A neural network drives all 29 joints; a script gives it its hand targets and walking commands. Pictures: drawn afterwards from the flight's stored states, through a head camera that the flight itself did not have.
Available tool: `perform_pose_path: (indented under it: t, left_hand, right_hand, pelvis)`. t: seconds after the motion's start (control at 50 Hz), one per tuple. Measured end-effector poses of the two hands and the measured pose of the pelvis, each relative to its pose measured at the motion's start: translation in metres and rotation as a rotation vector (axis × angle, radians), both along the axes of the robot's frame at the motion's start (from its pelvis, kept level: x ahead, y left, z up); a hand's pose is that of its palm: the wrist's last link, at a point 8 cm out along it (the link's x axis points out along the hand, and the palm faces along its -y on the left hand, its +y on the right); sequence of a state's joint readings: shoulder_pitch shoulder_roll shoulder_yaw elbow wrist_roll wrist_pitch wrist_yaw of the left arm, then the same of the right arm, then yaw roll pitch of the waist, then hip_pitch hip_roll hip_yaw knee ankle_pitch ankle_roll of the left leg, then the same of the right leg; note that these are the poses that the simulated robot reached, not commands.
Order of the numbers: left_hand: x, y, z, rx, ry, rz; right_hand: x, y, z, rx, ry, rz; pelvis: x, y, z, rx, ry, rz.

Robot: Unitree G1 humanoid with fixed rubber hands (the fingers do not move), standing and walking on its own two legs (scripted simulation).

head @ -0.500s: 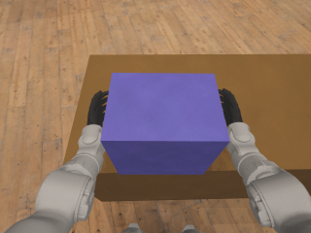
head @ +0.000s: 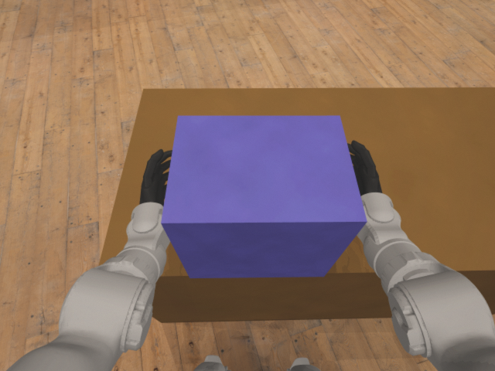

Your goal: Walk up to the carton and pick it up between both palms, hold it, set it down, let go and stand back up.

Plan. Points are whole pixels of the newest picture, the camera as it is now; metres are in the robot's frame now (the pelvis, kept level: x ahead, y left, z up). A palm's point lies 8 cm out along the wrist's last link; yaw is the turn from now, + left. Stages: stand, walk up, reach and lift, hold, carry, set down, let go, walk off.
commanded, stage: reach and lift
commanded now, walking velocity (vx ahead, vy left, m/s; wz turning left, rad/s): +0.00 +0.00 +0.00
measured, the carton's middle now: (258, 204) +0.42 +0.01 -0.02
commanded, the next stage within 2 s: none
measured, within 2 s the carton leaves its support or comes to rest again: leaves its support in 0.86 s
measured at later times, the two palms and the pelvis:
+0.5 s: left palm (151, 199) +0.40 +0.20 +0.01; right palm (362, 189) +0.42 -0.16 +0.03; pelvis +0.00 +0.00 +0.01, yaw +0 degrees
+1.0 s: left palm (147, 190) +0.40 +0.20 +0.04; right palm (368, 186) +0.42 -0.16 +0.05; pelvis -0.01 +0.01 +0.01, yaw +0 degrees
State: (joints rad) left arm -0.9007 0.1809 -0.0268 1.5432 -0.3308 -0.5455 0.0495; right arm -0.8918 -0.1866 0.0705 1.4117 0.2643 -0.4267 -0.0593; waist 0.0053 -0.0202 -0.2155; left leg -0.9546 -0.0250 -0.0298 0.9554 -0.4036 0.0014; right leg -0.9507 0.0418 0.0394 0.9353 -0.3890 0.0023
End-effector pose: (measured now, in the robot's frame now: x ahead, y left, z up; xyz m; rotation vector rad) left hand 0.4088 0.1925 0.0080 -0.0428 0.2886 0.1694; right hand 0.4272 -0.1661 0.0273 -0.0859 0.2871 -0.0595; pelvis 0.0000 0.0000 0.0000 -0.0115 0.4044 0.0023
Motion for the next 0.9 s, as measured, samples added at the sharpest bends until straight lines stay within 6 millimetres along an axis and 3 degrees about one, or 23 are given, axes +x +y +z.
perform_pose_path:
  t: [0.72, 0.9]
  left_hand:
    - [-0.003, 0.004, 0.0, 0.023, -0.019, -0.001]
    - [-0.003, 0.003, 0.013, 0.027, -0.072, -0.008]
  right_hand:
    - [-0.001, 0.007, 0.0, -0.029, -0.017, 0.003]
    - [-0.008, 0.006, 0.009, -0.028, -0.071, -0.012]
  pelvis:
    - [0.0, 0.002, 0.007, -0.004, 0.024, -0.001]
    - [-0.006, 0.004, 0.008, -0.008, 0.016, -0.001]
